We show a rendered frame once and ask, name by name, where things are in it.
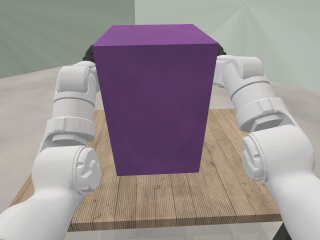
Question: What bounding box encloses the robot right forearm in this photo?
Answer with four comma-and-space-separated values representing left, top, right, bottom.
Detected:
213, 55, 316, 168

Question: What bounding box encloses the left robot upper arm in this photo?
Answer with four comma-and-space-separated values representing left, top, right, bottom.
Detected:
0, 145, 102, 240

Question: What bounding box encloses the right robot upper arm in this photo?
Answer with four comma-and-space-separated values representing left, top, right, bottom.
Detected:
241, 124, 320, 240

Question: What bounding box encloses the robot right hand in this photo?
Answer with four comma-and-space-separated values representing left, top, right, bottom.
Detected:
215, 44, 227, 85

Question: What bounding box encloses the robot left hand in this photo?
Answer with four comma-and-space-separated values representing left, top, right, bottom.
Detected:
82, 44, 95, 63

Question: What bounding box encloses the carton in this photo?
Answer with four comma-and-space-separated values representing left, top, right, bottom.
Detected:
92, 24, 219, 176

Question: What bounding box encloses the robot left forearm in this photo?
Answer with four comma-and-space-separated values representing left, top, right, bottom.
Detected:
31, 61, 100, 186

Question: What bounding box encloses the table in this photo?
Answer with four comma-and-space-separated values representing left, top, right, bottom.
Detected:
8, 108, 292, 240

